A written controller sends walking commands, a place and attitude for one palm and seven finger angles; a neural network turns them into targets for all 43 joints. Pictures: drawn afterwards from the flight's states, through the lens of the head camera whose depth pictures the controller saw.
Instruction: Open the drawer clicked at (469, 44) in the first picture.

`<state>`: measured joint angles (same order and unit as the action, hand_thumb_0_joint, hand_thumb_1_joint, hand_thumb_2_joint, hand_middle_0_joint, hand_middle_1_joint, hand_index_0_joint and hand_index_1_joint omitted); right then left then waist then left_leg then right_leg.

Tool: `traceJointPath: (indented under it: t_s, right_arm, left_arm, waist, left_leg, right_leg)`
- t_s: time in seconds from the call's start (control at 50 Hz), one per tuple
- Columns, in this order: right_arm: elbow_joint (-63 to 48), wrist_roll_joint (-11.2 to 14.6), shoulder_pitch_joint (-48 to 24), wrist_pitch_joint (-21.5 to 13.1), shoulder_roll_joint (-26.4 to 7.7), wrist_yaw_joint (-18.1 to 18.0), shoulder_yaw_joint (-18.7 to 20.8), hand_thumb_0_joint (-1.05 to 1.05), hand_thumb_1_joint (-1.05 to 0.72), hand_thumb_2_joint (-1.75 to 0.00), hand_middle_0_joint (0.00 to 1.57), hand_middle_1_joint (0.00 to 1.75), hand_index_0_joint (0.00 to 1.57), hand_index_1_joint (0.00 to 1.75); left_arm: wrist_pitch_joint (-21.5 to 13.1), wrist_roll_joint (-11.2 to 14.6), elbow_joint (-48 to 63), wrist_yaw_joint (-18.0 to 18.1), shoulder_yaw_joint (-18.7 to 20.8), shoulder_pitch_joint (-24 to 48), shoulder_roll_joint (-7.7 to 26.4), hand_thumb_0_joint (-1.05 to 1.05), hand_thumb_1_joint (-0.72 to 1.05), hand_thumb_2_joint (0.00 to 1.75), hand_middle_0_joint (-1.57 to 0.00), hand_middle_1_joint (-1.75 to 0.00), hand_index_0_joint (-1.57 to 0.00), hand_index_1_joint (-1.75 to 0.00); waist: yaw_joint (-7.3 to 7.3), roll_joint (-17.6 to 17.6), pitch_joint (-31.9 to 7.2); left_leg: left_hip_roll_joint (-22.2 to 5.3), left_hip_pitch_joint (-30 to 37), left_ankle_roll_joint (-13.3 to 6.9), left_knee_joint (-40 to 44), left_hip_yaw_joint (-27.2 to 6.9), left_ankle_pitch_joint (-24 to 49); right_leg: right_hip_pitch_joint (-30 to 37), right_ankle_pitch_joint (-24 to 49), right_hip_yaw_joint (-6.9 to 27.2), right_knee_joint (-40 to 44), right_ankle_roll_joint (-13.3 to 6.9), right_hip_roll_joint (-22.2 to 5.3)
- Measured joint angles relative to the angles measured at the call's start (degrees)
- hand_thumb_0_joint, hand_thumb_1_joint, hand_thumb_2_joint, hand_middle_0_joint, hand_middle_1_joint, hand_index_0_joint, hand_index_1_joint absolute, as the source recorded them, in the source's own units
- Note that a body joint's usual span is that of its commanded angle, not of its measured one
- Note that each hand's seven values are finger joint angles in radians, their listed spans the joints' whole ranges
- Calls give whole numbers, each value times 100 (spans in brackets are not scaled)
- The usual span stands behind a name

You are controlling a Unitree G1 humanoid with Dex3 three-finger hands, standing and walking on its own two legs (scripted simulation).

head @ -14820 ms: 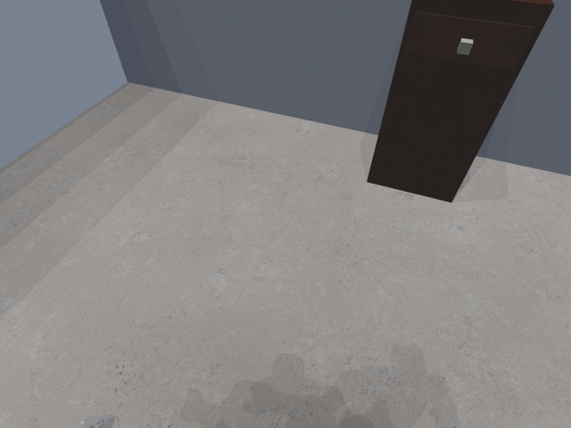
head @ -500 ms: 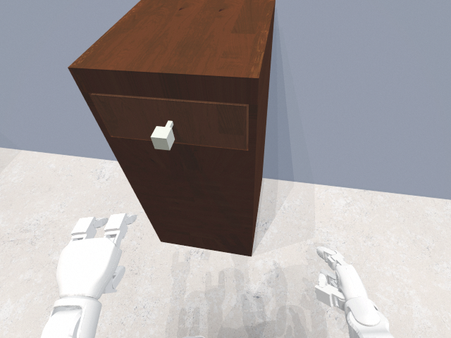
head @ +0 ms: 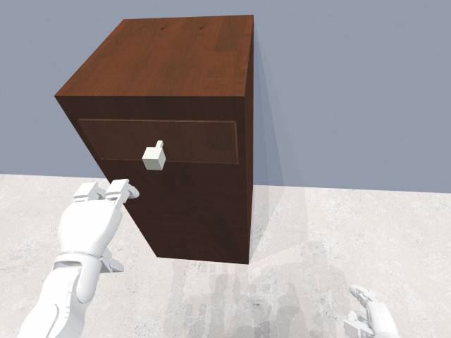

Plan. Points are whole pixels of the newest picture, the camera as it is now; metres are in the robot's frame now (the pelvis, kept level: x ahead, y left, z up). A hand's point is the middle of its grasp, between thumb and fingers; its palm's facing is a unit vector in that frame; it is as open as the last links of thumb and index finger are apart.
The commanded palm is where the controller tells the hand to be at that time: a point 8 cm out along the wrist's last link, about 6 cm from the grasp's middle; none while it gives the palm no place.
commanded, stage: raise the hand with hooked fingers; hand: left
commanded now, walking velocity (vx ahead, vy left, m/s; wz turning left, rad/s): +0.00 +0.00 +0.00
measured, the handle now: (156, 152) +0.51 +0.24 +0.00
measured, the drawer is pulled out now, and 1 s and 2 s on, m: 0.00 0.00 0.00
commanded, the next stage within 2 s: move the hooked fingers above the handle in 0.72 s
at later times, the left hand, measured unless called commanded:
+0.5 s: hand (83, 201) +0.29 +0.27 +0.12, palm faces +0.02 -0.08 -1.00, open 13.9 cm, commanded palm +0.26 +0.27 +0.17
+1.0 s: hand (95, 206) +0.29 +0.26 +0.11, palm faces +0.02 -0.07 -1.00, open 13.9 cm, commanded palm +0.28 +0.26 +0.17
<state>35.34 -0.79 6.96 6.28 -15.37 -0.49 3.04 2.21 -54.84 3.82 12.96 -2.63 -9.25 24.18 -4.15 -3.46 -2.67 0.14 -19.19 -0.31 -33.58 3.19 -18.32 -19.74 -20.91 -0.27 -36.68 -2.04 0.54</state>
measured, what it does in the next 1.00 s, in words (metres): stands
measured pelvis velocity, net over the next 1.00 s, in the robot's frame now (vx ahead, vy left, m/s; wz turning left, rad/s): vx -0.02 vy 0.01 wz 0.02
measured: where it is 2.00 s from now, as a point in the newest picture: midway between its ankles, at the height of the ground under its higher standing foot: outside the picture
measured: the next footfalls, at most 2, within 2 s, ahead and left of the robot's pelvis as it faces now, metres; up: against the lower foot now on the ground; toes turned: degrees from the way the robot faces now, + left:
none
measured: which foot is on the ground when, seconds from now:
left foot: down 0.00-1.00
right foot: down 0.00-1.00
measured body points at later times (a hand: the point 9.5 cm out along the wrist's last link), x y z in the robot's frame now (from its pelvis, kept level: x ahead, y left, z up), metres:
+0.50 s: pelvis -0.02 +0.03 +0.01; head +0.00 -0.01 +0.46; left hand +0.28 +0.27 +0.17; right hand +0.18 -0.18 -0.10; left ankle -0.01 +0.12 -0.73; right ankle -0.02 -0.09 -0.73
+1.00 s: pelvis -0.02 +0.01 +0.01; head -0.01 -0.02 +0.46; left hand +0.28 +0.26 +0.16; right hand +0.18 -0.20 -0.10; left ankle -0.01 +0.12 -0.73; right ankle -0.02 -0.09 -0.73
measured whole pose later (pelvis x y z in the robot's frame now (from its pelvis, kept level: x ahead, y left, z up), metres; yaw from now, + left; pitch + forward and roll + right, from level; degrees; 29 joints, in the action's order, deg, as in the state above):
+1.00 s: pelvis -0.02 +0.01 +0.01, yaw +1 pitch +1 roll +0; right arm 36.1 1.2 7.3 6.7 -13.9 -1.0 0.2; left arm -1.6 -52.3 -7.2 1.1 -4.5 9.9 28.7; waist -4.9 -4.2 0.2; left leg 1.1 -14.5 -1.4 -26.3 1.9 -12.6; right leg -13.7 -14.7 -1.5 -27.6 -0.9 -0.2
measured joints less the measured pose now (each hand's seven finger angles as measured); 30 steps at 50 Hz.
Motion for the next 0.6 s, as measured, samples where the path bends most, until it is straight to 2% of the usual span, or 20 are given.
traceJointPath:
  t_s: [0.22,0.36,0.5,0.6]
  right_arm:
    - [-135,132,-230,130,262,-4,-345,1,-91,-90,19,30,20,30]
    - [-86,154,-130,177,291,-15,-441,1,-91,-90,20,30,21,30]
    - [-54,163,107,217,177,64,-358,1,-91,-90,20,30,21,30]
    - [26,144,243,181,84,67,-246,1,-91,-90,20,30,21,30]
  left_arm:
    - [245,122,-387,-820,-163,1126,251,0,-46,31,-32,-118,-32,-118]
    - [63,243,-632,-1308,-128,1713,494,0,-49,30,-32,-120,-32,-120]
    - [-170,395,-598,-1501,74,1634,538,0,-49,30,-32,-120,-32,-120]
    - [-445,372,-457,-1356,73,1426,526,0,-49,30,-32,-120,-32,-120]
  waist:
    - [-101,-62,134]
    - [-99,-83,250]
    - [-53,-102,290]
    - [-66,-83,337]
  left_leg:
    - [75,479,-90,422,-80,249]
    - [116,600,-139,606,-127,389]
    - [135,585,-180,737,-74,484]
    - [142,519,-195,736,-59,510]
  right_leg:
    - [585,298,-75,573,96,-65]
    - [765,466,-122,842,142,-100]
    - [738,587,-69,985,185,-117]
    - [668,616,-54,981,198,-125]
